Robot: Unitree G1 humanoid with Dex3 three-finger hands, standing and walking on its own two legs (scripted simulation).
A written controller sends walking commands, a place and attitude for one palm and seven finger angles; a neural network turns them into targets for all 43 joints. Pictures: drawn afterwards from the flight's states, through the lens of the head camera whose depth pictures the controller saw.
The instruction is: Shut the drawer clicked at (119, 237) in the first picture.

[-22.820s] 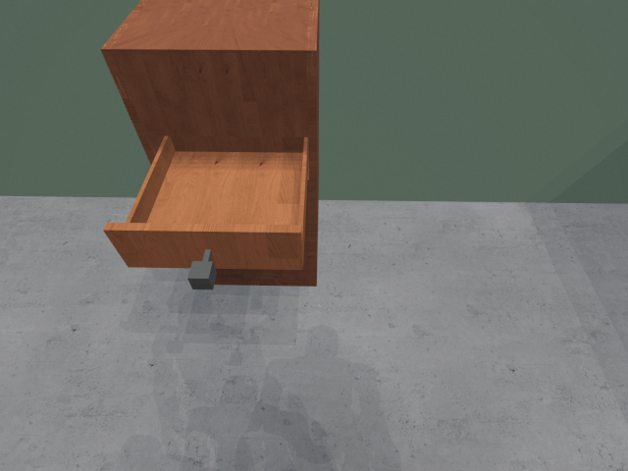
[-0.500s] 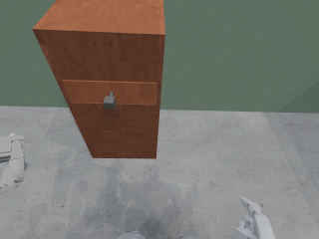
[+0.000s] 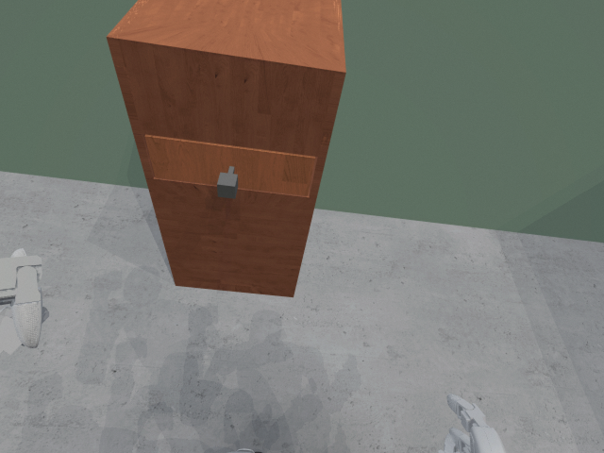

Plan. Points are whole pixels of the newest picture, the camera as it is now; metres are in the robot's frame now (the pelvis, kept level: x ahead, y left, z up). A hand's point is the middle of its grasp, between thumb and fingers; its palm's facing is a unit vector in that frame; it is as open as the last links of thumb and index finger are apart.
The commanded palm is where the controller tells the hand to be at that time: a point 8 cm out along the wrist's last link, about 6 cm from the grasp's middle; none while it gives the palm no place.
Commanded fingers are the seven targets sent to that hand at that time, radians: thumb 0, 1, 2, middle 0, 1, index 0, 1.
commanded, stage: step back with the hand held close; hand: left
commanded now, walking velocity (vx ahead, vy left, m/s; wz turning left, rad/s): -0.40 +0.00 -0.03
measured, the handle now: (229, 179) +0.70 +0.18 -0.15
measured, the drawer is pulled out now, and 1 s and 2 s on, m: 0.00 0.00 0.00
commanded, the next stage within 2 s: stop stepping back and stand still in 0.24 s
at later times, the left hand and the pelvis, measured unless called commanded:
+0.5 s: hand (11, 450) +0.11 +0.22 +0.18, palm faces +0.28 -0.85 -0.44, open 3.2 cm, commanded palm +0.07 +0.25 +0.18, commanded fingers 0.00 0.90 0.90 -1.40 -1.60 -1.40 -1.60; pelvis -0.09 -0.01 +0.00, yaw -6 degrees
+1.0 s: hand out of the picture +0.06 +0.25 +0.16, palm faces +0.34 -0.85 -0.40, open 3.3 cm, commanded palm +0.02 +0.29 +0.18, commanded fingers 0.00 0.90 0.90 -1.40 -1.60 -1.40 -1.60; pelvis -0.14 +0.02 +0.00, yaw -4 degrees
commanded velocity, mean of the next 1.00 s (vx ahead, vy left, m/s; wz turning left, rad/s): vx -0.07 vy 0.01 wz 0.02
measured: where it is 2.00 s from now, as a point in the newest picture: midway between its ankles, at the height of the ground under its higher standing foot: outside the picture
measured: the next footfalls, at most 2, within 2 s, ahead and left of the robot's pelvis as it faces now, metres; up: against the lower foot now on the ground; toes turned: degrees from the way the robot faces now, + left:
right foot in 0.36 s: -0.11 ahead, -0.10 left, +0.00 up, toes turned -6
left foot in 0.56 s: -0.06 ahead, +0.11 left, +0.00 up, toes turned -4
